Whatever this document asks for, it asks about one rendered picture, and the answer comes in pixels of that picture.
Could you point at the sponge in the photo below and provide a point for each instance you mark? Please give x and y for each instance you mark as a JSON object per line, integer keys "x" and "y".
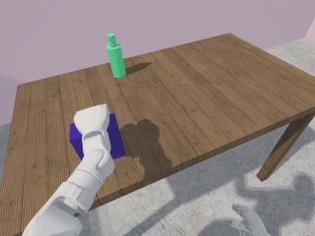
{"x": 117, "y": 148}

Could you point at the left robot upper arm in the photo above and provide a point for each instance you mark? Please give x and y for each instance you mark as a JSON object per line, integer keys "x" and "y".
{"x": 56, "y": 222}

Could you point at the robot left hand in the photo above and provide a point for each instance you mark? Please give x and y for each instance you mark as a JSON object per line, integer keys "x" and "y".
{"x": 92, "y": 117}

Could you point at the table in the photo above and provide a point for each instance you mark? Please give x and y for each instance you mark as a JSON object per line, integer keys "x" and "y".
{"x": 174, "y": 108}

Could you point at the robot right hand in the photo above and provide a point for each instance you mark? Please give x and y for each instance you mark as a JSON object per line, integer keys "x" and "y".
{"x": 252, "y": 221}

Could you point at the robot left forearm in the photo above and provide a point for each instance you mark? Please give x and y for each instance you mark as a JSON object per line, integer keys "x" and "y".
{"x": 76, "y": 195}

